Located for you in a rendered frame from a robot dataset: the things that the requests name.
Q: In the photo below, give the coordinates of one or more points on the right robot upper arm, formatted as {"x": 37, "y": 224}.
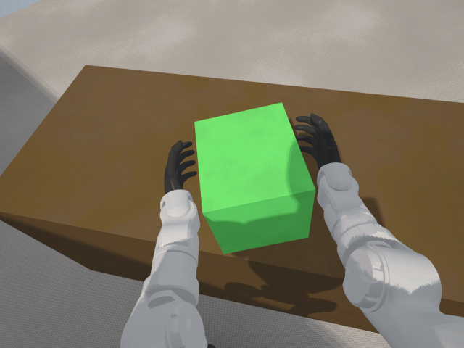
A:
{"x": 399, "y": 293}

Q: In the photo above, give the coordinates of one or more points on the left robot upper arm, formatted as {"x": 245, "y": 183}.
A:
{"x": 176, "y": 324}

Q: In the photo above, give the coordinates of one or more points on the robot right hand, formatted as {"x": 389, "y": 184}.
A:
{"x": 325, "y": 150}

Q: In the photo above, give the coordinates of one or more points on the robot left forearm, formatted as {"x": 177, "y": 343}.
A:
{"x": 175, "y": 260}

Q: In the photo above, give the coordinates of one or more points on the carton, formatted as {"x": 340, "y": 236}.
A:
{"x": 255, "y": 187}

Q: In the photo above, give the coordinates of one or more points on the robot left hand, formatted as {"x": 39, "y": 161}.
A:
{"x": 173, "y": 178}

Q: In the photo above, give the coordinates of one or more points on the robot right forearm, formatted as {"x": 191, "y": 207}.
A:
{"x": 349, "y": 221}

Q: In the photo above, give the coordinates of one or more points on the pedestal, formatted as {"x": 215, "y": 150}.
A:
{"x": 88, "y": 183}

